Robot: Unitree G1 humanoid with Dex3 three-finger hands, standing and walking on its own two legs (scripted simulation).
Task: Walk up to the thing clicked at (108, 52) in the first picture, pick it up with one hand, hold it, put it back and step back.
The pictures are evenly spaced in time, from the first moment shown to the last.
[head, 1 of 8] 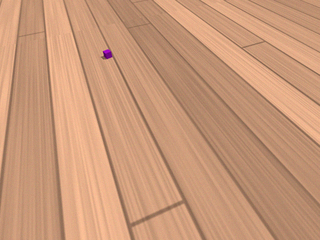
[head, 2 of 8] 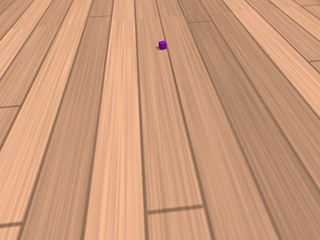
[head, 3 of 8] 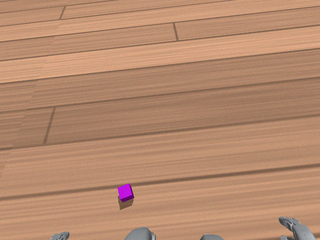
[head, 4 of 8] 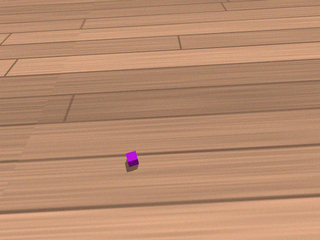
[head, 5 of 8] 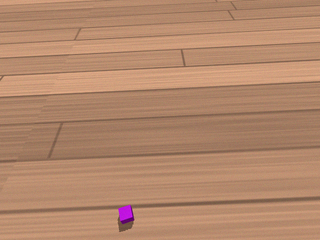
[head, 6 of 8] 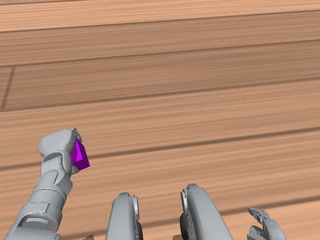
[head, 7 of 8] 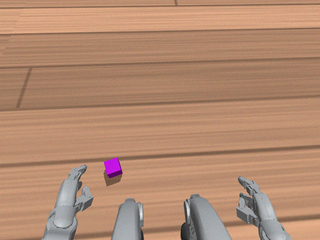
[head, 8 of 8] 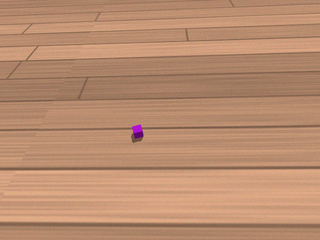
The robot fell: no
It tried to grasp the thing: yes
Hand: left
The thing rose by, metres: 0.68
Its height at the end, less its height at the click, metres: +0.00
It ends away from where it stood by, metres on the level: 0.01
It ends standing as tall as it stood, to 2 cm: yes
